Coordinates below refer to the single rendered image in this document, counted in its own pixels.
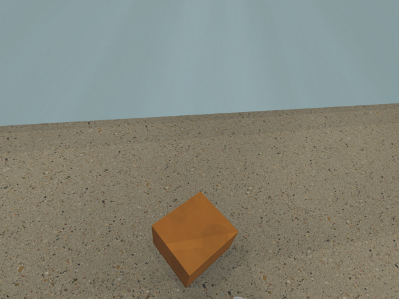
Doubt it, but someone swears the carton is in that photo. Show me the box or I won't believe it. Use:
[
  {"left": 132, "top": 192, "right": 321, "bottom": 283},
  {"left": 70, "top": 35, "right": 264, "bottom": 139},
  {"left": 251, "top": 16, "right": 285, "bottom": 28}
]
[{"left": 151, "top": 191, "right": 239, "bottom": 288}]

